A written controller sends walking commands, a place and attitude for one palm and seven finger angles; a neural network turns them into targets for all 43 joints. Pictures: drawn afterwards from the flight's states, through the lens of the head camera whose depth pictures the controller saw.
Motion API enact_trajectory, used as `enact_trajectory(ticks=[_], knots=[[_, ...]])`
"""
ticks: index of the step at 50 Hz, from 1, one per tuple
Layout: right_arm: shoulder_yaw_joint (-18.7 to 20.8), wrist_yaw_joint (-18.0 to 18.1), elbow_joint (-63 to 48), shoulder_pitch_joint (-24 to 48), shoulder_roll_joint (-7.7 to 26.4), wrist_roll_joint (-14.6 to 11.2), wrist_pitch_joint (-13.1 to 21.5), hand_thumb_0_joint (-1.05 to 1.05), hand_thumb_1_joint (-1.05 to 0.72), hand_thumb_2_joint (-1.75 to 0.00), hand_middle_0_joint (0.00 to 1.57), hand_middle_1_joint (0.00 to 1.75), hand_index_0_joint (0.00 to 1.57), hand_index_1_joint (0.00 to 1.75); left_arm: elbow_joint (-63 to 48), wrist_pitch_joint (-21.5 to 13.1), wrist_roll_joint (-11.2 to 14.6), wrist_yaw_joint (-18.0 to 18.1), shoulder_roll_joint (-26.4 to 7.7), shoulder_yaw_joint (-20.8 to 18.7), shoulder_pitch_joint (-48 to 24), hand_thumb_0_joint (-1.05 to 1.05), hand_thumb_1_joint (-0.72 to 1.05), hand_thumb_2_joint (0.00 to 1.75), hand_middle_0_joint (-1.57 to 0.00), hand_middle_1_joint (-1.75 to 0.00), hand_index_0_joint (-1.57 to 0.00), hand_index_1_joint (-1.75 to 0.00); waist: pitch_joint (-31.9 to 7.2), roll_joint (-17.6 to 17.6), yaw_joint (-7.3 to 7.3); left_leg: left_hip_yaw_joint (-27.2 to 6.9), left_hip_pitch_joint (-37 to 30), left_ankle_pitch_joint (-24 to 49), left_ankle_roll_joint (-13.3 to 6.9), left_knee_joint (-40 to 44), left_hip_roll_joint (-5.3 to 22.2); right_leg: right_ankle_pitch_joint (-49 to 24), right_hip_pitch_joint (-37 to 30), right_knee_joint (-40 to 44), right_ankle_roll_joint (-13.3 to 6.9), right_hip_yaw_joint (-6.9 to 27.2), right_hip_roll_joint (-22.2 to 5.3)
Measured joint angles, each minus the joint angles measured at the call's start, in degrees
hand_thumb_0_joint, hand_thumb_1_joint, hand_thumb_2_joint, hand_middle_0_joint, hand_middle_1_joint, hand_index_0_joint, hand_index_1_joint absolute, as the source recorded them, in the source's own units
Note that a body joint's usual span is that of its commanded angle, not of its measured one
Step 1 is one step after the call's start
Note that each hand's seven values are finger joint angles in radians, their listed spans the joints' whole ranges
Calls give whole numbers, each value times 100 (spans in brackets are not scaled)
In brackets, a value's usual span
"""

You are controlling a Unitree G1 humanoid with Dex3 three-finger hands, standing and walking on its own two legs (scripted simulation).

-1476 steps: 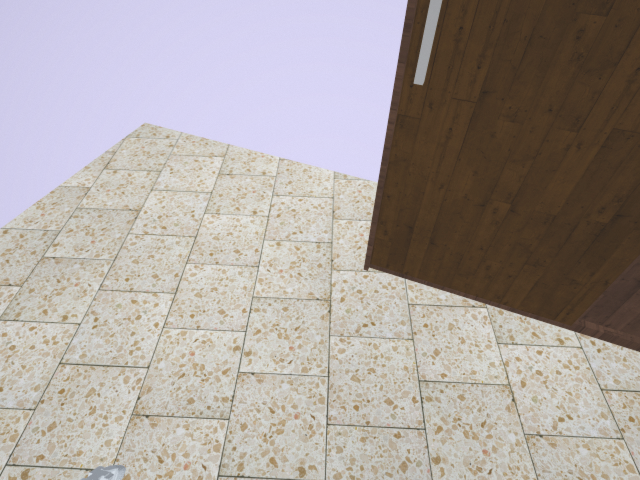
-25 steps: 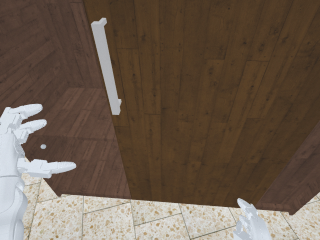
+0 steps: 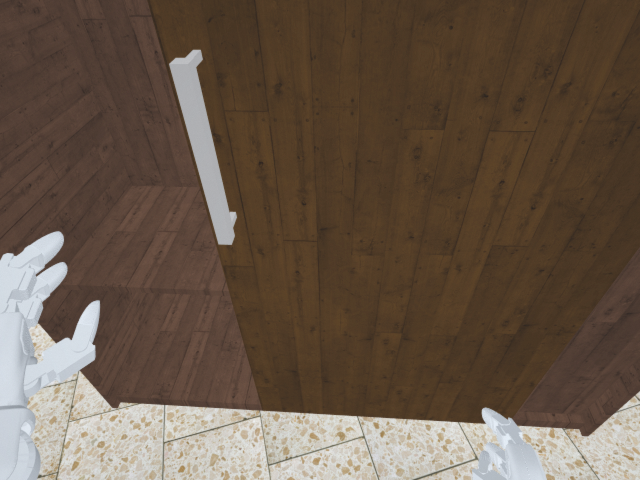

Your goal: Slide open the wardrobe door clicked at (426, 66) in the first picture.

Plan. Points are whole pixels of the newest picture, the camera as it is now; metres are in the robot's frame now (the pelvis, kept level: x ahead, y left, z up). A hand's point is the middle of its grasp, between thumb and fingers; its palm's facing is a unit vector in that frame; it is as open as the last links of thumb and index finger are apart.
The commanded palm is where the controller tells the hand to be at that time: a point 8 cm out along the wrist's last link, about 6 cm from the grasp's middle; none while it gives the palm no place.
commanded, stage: draw the hand back to the body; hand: left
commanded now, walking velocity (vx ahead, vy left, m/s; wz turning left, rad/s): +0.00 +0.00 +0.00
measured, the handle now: (212, 158) +0.48 +0.22 +0.19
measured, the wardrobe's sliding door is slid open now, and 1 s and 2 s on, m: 0.48 0.48 0.48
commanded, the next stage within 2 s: step back with the hand held close in 0.38 s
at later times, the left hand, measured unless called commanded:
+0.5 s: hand (78, 339) +0.19 +0.27 +0.16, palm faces +0.48 -0.81 -0.35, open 7.4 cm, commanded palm +0.14 +0.30 +0.17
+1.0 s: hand (26, 372) +0.15 +0.30 +0.16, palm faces +0.43 -0.78 -0.46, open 7.4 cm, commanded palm +0.09 +0.33 +0.17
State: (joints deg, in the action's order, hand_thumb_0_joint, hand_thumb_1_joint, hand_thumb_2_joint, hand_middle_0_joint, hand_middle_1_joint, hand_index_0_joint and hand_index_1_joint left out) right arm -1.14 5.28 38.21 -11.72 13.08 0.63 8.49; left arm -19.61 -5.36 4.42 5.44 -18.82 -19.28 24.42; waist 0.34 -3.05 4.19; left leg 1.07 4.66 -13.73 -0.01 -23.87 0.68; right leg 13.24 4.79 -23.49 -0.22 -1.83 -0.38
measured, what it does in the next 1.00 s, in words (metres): shifts its weight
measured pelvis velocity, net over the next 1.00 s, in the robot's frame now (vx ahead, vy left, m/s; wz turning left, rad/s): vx -0.05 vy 0.03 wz -0.01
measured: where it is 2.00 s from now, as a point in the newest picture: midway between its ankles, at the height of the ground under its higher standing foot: outside the picture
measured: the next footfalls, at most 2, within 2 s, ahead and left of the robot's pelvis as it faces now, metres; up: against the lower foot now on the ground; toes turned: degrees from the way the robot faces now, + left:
right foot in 1.86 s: -0.22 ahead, -0.12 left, +0.00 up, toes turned +0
left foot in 2.00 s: -0.10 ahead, +0.11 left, +0.00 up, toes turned -1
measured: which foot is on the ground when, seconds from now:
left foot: down 0.00-1.00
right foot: down 0.00-1.00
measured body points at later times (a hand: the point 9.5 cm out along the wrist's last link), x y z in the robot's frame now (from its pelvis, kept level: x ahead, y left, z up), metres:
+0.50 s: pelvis +0.00 +0.00 +0.00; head -0.03 -0.02 +0.45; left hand +0.16 +0.31 +0.18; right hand +0.19 -0.21 -0.08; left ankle +0.00 +0.12 -0.74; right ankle +0.00 -0.12 -0.74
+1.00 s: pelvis -0.05 +0.03 -0.01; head -0.05 +0.04 +0.44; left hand +0.12 +0.33 +0.18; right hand +0.12 -0.21 -0.08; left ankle +0.00 +0.12 -0.74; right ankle +0.00 -0.12 -0.74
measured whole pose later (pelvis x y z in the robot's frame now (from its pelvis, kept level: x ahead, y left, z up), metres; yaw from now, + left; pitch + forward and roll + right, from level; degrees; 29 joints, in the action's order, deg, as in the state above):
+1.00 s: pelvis -0.05 +0.03 -0.01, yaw +0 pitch +0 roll -1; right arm -0.4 5.3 31.2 -12.6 12.7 -0.3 2.8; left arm -26.2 -11.4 1.7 7.8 -23.2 -24.4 29.3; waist 0.3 0.2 0.6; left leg 2.0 18.8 -12.1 -2.5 -31.1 -0.4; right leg 9.8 17.8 -28.1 1.9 -0.9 -1.6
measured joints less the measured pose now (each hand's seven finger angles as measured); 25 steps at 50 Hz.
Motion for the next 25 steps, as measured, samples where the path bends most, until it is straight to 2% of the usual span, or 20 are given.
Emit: enact_trajectory(ticks=[4,10,25], knots=[[9,11,-25,5,-4,8,-5,1,-90,-89,20,30,20,30,-148,38,-10,14,10,6,171,1,71,81,-22,-40,-22,-40,-22,6,39,-23,2,-27,3,-21,4,21,-19,6,-1,-23,4],[-17,43,-12,43,-30,13,-24,1,-90,-89,20,30,20,30,-97,110,-20,49,34,7,56,1,83,87,-21,-34,-21,-34,-12,1,87,-58,-5,-39,5,-38,0,36,-46,6,-5,-58,0],[-57,16,-10,-2,-92,19,-70,1,-90,-89,20,30,20,30,-77,146,2,19,4,4,18,2,89,89,-21,-30,-21,-30,29,15,23,-23,-43,-28,5,-10,16,1,-79,53,-4,-24,17]])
